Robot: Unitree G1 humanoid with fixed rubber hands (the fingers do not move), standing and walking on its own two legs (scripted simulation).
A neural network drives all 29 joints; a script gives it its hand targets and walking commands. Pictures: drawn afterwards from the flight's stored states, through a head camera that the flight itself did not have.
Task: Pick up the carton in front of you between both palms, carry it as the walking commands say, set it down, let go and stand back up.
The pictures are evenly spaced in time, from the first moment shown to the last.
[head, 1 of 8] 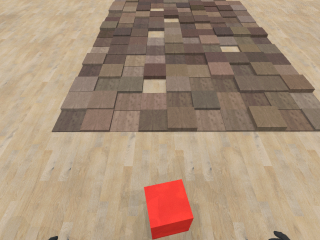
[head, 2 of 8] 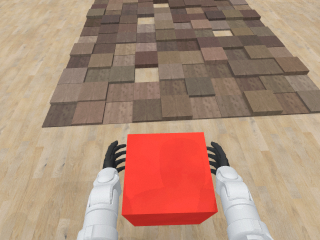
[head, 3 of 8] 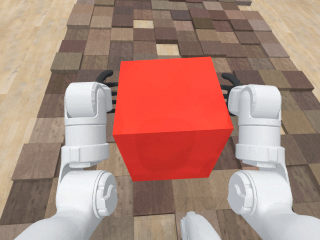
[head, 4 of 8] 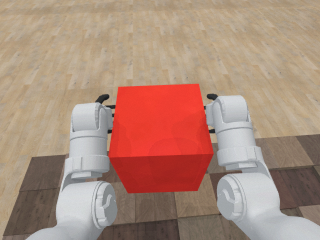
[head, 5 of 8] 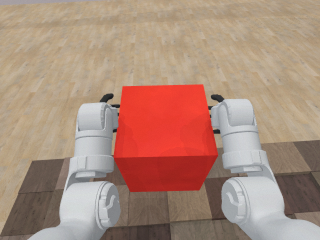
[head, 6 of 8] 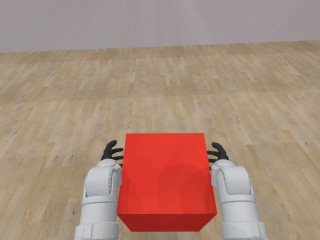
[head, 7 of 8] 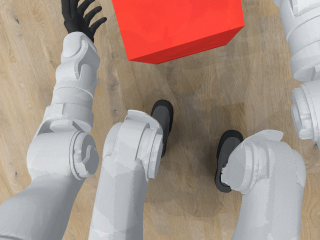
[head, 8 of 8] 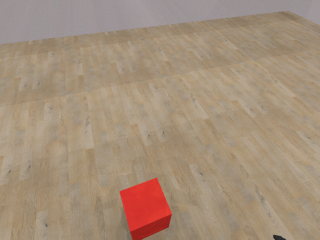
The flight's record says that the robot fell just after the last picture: no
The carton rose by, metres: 0.79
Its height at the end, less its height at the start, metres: +0.00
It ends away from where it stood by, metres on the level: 5.74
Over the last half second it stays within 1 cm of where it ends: yes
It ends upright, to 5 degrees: yes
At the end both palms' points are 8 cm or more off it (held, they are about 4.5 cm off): yes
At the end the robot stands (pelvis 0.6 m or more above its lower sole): yes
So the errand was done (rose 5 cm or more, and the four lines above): yes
